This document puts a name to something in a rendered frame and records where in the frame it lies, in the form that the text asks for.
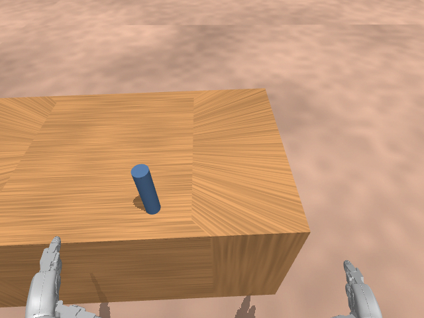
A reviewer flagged right robot hand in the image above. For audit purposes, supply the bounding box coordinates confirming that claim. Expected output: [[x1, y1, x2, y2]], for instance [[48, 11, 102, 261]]
[[332, 260, 382, 318]]

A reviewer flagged left robot hand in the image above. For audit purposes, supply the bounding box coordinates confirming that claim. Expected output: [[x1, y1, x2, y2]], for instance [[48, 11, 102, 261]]
[[25, 236, 102, 318]]

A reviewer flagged can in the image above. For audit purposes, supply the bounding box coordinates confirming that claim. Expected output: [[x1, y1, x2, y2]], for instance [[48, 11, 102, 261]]
[[131, 164, 161, 215]]

